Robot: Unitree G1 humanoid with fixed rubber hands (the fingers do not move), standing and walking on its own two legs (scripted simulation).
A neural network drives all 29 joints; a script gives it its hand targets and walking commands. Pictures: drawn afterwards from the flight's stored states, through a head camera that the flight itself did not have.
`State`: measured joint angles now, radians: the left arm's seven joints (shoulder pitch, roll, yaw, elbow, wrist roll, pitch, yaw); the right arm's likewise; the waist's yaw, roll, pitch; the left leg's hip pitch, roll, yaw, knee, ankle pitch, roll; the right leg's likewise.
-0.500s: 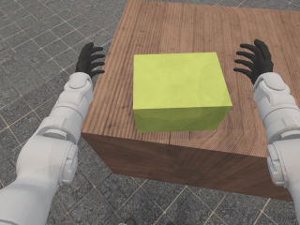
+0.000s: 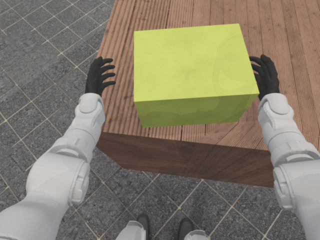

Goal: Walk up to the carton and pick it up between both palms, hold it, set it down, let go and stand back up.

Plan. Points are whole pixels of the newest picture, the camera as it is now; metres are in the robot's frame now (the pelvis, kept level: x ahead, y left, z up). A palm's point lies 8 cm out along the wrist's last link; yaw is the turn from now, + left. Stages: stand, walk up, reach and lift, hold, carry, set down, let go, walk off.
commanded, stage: reach and lift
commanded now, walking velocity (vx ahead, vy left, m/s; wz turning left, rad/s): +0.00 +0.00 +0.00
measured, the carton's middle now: (187, 78) +0.52 -0.01 +0.00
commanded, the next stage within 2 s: none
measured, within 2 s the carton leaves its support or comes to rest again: neither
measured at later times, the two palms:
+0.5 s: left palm (109, 88) +0.47 +0.18 +0.02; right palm (259, 84) +0.50 -0.17 +0.03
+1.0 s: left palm (111, 91) +0.46 +0.18 +0.02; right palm (258, 85) +0.50 -0.17 +0.03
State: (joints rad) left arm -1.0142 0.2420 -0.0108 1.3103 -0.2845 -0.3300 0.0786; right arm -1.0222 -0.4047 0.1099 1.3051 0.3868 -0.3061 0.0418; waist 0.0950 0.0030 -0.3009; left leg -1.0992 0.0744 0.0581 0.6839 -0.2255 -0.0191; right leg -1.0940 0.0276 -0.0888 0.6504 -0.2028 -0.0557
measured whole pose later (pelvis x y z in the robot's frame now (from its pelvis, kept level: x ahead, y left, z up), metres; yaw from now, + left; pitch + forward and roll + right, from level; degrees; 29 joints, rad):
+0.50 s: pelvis +0.00 +0.01 +0.00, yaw -1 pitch +35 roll -1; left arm -1.00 0.12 0.12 1.25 -0.14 -0.33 0.10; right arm -1.06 -0.34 0.02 1.32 0.26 -0.30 0.01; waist 0.10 0.02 -0.28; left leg -1.07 0.07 0.07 0.71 -0.25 -0.01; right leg -1.06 0.03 -0.07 0.67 -0.22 -0.05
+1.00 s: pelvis +0.00 +0.01 +0.01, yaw -1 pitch +33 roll -1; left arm -1.00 0.06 0.24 1.27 -0.07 -0.35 0.15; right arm -1.07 -0.32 -0.14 1.33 0.08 -0.30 0.01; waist 0.11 0.04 -0.26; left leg -1.02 0.07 0.08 0.68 -0.24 0.00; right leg -1.02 0.02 -0.06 0.64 -0.20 -0.04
